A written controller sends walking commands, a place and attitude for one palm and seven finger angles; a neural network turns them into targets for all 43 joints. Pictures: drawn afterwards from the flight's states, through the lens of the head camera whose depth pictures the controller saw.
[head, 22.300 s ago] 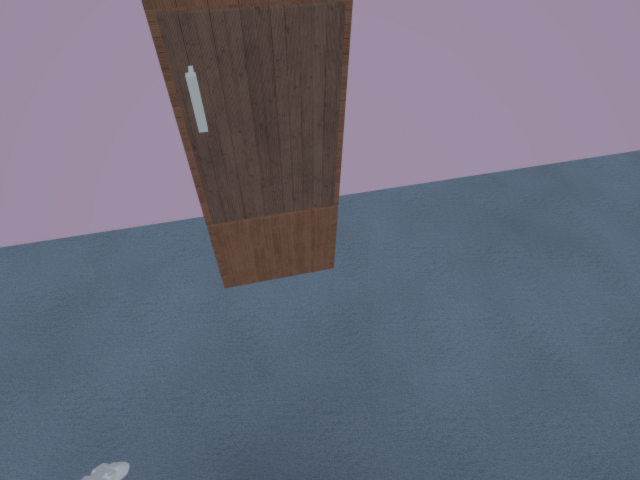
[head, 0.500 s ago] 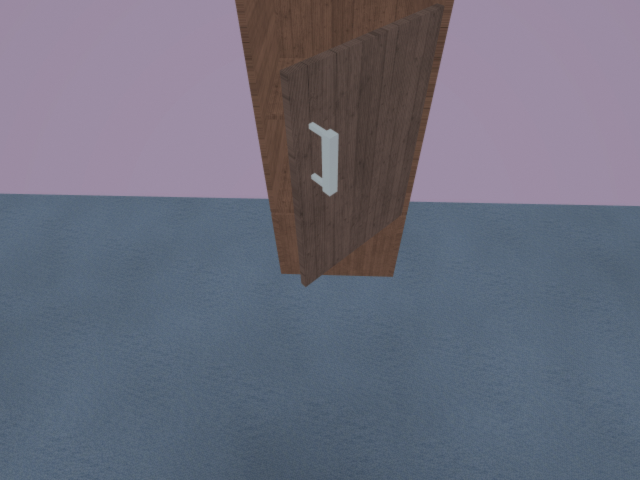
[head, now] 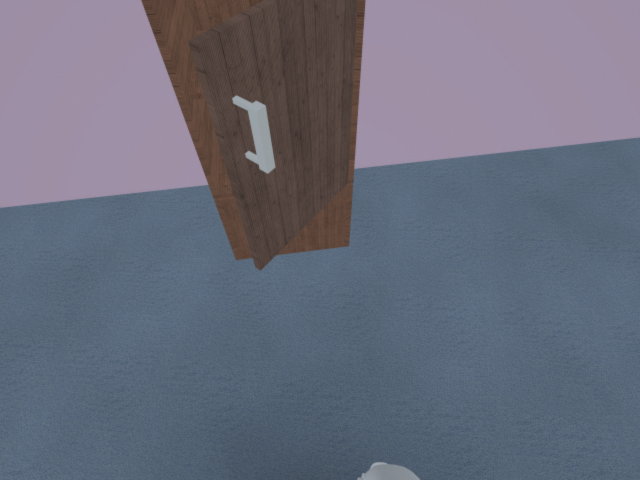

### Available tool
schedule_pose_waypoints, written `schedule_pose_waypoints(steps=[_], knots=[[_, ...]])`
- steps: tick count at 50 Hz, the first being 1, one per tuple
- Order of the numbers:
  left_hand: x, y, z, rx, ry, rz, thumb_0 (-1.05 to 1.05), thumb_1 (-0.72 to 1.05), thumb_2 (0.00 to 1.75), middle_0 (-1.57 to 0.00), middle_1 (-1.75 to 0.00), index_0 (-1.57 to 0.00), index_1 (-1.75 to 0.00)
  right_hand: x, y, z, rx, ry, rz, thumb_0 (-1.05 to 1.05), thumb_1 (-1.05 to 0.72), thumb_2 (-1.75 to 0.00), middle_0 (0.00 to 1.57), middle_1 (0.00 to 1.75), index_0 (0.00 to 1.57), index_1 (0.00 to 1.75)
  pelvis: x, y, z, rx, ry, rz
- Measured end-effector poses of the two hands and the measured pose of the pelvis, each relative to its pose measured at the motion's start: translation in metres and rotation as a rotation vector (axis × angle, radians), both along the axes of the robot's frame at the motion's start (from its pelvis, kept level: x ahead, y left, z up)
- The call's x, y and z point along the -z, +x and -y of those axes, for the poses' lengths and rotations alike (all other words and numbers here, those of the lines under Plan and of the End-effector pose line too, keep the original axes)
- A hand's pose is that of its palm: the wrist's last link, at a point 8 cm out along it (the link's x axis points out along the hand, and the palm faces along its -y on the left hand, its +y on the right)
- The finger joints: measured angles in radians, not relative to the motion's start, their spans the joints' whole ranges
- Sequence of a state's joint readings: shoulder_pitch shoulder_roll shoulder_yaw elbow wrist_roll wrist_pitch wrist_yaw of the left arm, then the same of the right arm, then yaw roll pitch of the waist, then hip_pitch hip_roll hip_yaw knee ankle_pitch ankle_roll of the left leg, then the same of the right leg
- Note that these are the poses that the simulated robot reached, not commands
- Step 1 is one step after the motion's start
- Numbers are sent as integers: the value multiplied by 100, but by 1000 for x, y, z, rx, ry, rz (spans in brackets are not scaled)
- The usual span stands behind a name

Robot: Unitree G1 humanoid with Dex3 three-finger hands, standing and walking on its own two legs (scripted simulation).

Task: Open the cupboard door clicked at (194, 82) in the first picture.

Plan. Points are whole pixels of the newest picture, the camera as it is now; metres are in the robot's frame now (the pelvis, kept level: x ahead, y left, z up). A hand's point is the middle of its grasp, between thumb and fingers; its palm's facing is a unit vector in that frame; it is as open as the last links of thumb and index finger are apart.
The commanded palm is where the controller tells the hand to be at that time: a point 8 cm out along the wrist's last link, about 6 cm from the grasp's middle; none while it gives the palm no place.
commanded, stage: walk to a spot facing it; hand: left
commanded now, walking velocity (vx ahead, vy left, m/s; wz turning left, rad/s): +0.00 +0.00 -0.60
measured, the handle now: (253, 135) +0.63 +0.16 +0.03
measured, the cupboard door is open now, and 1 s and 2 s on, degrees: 45 45 45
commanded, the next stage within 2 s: none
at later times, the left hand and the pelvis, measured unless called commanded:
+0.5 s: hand out of the picture +0.13 +0.19 -0.17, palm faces -0.22 -0.95 -0.24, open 7.4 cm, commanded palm none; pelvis +0.01 +0.00 +0.00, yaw -17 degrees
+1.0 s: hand (260, 422) +0.21 +0.11 -0.18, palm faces -0.57 -0.79 -0.22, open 7.4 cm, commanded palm none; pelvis +0.02 -0.01 -0.01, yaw -36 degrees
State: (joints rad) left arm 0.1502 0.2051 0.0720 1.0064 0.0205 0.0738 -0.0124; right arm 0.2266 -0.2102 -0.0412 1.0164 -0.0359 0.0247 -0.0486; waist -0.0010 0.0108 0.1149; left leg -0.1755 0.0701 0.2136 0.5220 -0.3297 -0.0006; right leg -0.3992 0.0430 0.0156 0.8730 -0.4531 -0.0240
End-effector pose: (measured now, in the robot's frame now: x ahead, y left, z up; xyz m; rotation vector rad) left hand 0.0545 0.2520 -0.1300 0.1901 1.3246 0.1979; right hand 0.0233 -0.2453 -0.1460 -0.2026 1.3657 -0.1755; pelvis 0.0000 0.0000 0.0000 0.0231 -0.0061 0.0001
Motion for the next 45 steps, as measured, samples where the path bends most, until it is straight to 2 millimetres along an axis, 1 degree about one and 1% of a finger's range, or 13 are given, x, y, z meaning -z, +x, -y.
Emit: schedule_pose_waypoints(steps=[4,7,15,19,22,24,28,32,35,36,38,41,45], knots=[[-6,21,11,40,19,52,1,91,90,-20,-30,-20,-30,10,-9,14,27,15,-17,0,-91,-90,20,30,21,30,4,3,12,36,-12,2],[-1,29,17,70,50,79,1,91,90,-20,-30,-20,-30,18,-5,29,66,19,-6,0,-91,-90,20,30,21,30,13,2,23,65,-4,-4],[-7,26,27,169,39,-21,1,91,90,-20,-30,-20,-30,-19,44,47,143,-22,191,1,-91,-90,20,30,20,30,-6,0,25,194,18,-32],[-4,36,24,215,18,-28,1,91,90,-20,-30,-20,-30,-34,60,44,174,-48,277,0,-91,-90,20,30,20,30,-8,4,16,249,16,-40],[6,53,17,243,-1,-14,1,90,90,-20,-30,-21,-30,-37,61,39,193,-80,320,0,-91,-90,20,30,20,30,-1,8,5,282,-10,-50],[12,68,14,260,-13,6,1,91,90,-20,-30,-20,-30,-35,52,36,194,-105,314,0,-91,-90,20,30,20,30,3,8,1,287,-24,-47],[6,102,20,309,-24,73,1,91,90,-20,-30,-20,-30,-37,17,28,202,-103,221,0,-91,-90,20,30,20,30,-3,8,4,324,-36,-33],[-5,130,36,385,-28,119,1,91,90,-20,-30,-20,-30,-29,-20,29,267,-86,149,0,-90,-90,20,30,21,30,-5,8,10,376,-58,-31],[-4,146,53,456,-12,145,1,91,90,-20,-30,-20,-30,-14,-47,38,345,-72,129,0,-90,-90,20,30,21,30,6,10,20,423,-47,-28],[-1,150,57,483,2,158,1,91,90,-20,-30,-20,-30,-8,-55,42,375,-70,128,0,-90,-90,20,30,21,30,12,10,24,441,-23,-30],[1,153,64,513,19,148,1,91,90,-20,-30,-20,-30,-2,-68,48,425,-76,109,0,-90,-90,20,30,21,30,15,8,24,469,-32,-23],[-1,154,71,555,22,107,1,91,90,-20,-30,-20,-30,-10,-79,50,478,-87,102,1,-91,-90,20,30,20,30,8,9,22,506,-24,-23],[4,161,81,611,0,69,1,91,90,-20,-30,-20,-30,-26,-85,44,532,-113,125,1,-91,-90,20,30,20,30,2,14,17,562,-1,-30]])
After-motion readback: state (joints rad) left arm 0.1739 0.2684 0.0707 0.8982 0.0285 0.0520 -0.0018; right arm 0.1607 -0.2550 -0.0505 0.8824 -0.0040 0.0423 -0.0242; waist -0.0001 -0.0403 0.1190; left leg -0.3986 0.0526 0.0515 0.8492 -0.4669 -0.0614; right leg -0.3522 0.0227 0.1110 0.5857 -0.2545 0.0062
